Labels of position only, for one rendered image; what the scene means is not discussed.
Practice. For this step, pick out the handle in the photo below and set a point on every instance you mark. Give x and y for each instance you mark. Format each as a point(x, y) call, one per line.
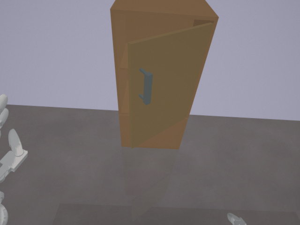
point(146, 97)

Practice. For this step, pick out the robot right hand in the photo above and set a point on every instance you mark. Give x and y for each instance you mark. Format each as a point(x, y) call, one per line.
point(235, 220)

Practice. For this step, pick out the robot left hand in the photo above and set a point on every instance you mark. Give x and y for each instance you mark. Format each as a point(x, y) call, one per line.
point(13, 159)

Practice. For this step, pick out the cupboard door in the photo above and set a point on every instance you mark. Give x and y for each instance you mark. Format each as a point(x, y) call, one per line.
point(175, 59)

